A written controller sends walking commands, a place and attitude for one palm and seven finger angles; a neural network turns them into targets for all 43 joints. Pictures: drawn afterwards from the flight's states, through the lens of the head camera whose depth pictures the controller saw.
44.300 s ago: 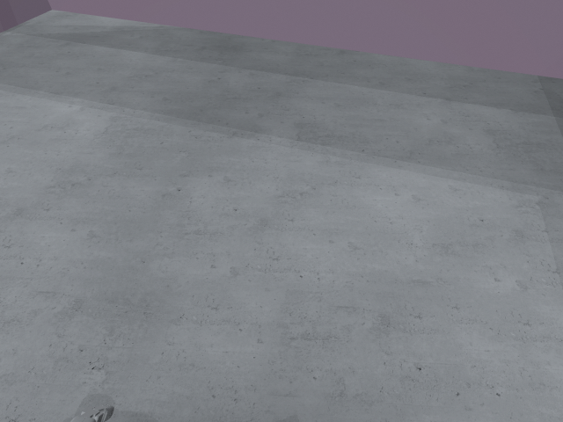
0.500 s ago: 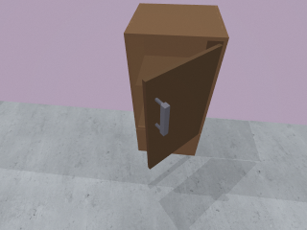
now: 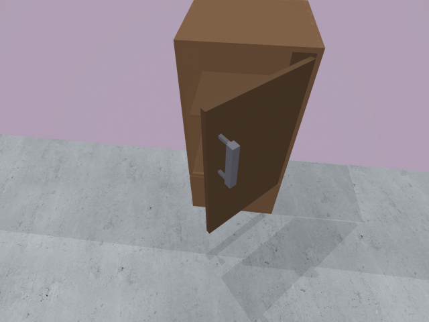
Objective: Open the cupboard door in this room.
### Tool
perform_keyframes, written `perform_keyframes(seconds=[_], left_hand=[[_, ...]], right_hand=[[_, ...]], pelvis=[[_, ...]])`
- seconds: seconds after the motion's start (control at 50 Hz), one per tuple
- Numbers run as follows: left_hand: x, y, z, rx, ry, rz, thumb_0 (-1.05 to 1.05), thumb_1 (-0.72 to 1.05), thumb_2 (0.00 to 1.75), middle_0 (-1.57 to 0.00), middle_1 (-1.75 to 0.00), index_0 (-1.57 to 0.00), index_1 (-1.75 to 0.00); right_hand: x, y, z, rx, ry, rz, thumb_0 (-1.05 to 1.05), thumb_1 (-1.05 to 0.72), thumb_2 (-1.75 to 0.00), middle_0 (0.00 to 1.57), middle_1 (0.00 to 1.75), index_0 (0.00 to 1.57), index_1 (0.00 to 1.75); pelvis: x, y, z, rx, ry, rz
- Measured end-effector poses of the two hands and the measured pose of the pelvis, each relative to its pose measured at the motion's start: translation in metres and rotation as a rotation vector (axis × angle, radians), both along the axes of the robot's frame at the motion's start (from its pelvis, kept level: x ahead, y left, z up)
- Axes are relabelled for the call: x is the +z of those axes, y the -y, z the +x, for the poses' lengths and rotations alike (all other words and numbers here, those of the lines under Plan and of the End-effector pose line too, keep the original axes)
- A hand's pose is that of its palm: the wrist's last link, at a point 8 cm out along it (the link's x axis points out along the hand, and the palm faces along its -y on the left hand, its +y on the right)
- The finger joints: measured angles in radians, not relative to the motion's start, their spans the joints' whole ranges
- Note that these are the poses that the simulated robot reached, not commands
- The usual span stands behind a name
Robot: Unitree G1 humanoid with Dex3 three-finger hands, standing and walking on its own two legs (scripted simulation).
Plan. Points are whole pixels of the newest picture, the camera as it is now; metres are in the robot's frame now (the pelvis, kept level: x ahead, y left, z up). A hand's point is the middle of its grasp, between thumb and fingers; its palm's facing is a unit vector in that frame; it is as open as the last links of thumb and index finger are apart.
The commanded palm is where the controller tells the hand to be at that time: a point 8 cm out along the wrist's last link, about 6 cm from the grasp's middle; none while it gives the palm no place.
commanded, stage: look to check the result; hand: left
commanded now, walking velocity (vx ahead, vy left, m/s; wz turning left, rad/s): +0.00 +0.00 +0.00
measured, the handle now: (226, 161) +0.52 +0.00 -0.05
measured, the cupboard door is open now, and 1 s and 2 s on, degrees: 45 45 45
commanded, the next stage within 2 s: walk to a spot facing it in 0.32 s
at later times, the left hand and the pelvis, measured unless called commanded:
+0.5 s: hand out of the picture -0.01 +0.15 -0.18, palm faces +0.06 -0.99 -0.16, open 7.4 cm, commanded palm none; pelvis +0.01 +0.00 +0.00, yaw +0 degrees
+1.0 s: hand out of the picture +0.08 +0.17 -0.16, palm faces -0.10 -0.95 -0.30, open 7.4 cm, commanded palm none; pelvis +0.00 -0.03 -0.01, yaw -12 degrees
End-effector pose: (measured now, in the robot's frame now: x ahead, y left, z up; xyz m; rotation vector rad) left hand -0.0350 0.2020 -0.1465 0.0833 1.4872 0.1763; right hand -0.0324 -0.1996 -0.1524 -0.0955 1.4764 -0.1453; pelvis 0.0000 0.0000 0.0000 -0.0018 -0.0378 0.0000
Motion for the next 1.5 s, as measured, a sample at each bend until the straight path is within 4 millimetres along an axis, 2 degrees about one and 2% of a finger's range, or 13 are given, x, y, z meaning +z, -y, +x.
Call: perform_keyframes(seconds=[0.22, 0.54, 0.66, 0.8, 0.9, 0.96, 1.08, 1.18, 1.28, 1.34, 1.4, 1.5], left_hand=[[0.0, 0.0, 0.008, -0.005, 0.016, -0.002, 0.0, 0.91, 0.9, -0.19, -0.3, -0.2, -0.29], [0.0, 0.001, 0.018, -0.01, 0.015, -0.004, 0.0, 0.91, 0.9, -0.19, -0.3, -0.2, -0.29], [-0.003, -0.006, 0.026, -0.042, -0.012, 0.003, 0.0, 0.91, 0.9, -0.2, -0.3, -0.2, -0.29], [-0.002, -0.019, 0.062, -0.119, 0.031, 0.054, 0.0, 0.91, 0.9, -0.2, -0.3, -0.2, -0.29], [0.008, -0.016, 0.096, -0.166, 0.124, 0.11, 0.0, 0.91, 0.9, -0.19, -0.3, -0.2, -0.29], [0.016, -0.012, 0.108, -0.188, 0.159, 0.129, 0.0, 0.91, 0.9, -0.19, -0.3, -0.2, -0.29], [0.025, -0.005, 0.124, -0.263, 0.155, 0.13, 0.0, 0.9, 0.9, -0.2, -0.3, -0.2, -0.29], [0.025, -0.005, 0.137, -0.31, 0.159, 0.113, 0.0, 0.9, 0.9, -0.2, -0.3, -0.2, -0.3], [0.019, -0.012, 0.15, -0.351, 0.156, 0.09, 0.0, 0.9, 0.9, -0.2, -0.3, -0.2, -0.3], [0.012, -0.02, 0.162, -0.379, 0.148, 0.075, 0.0, 0.9, 0.9, -0.2, -0.3, -0.2, -0.3], [-0.001, -0.029, 0.181, -0.411, 0.152, 0.056, 0.0, 0.9, 0.9, -0.2, -0.3, -0.2, -0.3], [-0.001, -0.026, 0.221, -0.5, 0.185, 0.038, 0.0, 0.9, 0.9, -0.2, -0.3, -0.2, -0.29]], right_hand=[[0.0, 0.003, 0.016, 0.011, 0.03, -0.005, 0.0, -0.92, -0.89, 0.2, 0.3, 0.2, 0.3], [0.001, 0.004, 0.019, 0.001, 0.015, -0.009, 0.0, -0.91, -0.89, 0.2, 0.3, 0.2, 0.3], [-0.002, 0.013, 0.018, -0.061, 0.025, -0.039, 0.0, -0.91, -0.89, 0.2, 0.3, 0.2, 0.3], [-0.009, 0.038, 0.018, -0.118, 0.071, -0.071, 0.0, -0.91, -0.89, 0.2, 0.3, 0.2, 0.3], [-0.017, 0.063, 0.022, -0.138, 0.094, -0.073, 0.0, -0.91, -0.89, 0.2, 0.3, 0.2, 0.3], [-0.01, 0.077, 0.035, -0.154, 0.12, -0.085, 0.0, -0.91, -0.89, 0.2, 0.3, 0.2, 0.3], [0.009, 0.095, 0.073, -0.199, 0.271, -0.116, 0.0, -0.91, -0.89, 0.2, 0.3, 0.2, 0.3], [0.022, 0.099, 0.098, -0.221, 0.359, -0.137, 0.0, -0.91, -0.89, 0.19, 0.3, 0.2, 0.3], [0.032, 0.092, 0.11, -0.24, 0.401, -0.161, 0.0, -0.91, -0.89, 0.2, 0.3, 0.2, 0.3], [0.036, 0.084, 0.11, -0.261, 0.411, -0.181, 0.0, -0.91, -0.89, 0.2, 0.3, 0.2, 0.3], [0.032, 0.075, 0.1, -0.279, 0.418, -0.219, 0.0, -0.91, -0.89, 0.2, 0.3, 0.2, 0.3], [0.032, 0.055, 0.053, -0.314, 0.299, -0.224, 0.0, -0.91, -0.89, 0.2, 0.3, 0.2, 0.3]], pelvis=[[0.001, -0.001, 0.004, -0.002, 0.0, 0.002], [0.0, 0.001, 0.009, -0.013, -0.008, 0.002], [-0.004, 0.002, 0.008, -0.067, -0.02, 0.002], [-0.012, 0.009, 0.003, -0.133, -0.045, 0.03], [-0.015, 0.023, 0.002, -0.155, -0.044, 0.024], [-0.009, 0.028, 0.002, -0.185, -0.047, 0.041], [0.0, 0.031, 0.003, -0.265, -0.052, 0.057], [0.001, 0.027, 0.007, -0.319, -0.057, 0.053], [0.001, 0.016, 0.013, -0.371, -0.064, 0.044], [-0.001, 0.007, 0.019, -0.401, -0.072, 0.036], [-0.012, -0.004, 0.028, -0.422, -0.09, 0.001], [-0.007, -0.009, 0.031, -0.494, -0.07, 0.006]])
